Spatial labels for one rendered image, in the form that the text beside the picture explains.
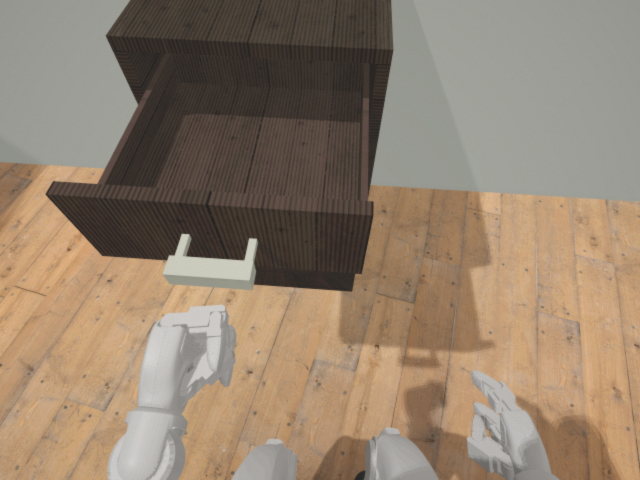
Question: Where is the robot left forearm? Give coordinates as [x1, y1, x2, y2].
[107, 407, 188, 480]

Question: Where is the robot thigh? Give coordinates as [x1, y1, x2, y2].
[231, 444, 297, 480]
[365, 434, 439, 480]

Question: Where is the cabinet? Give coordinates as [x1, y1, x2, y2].
[106, 0, 393, 292]

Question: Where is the right robot hand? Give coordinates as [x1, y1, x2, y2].
[467, 370, 552, 480]

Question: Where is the drawer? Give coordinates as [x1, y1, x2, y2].
[45, 53, 373, 274]

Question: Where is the left robot hand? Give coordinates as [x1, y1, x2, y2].
[137, 305, 237, 414]

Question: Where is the left robot thigh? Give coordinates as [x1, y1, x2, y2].
[231, 444, 297, 480]

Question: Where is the handle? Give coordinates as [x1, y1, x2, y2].
[163, 234, 258, 290]

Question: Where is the right robot thigh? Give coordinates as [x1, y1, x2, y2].
[365, 434, 439, 480]

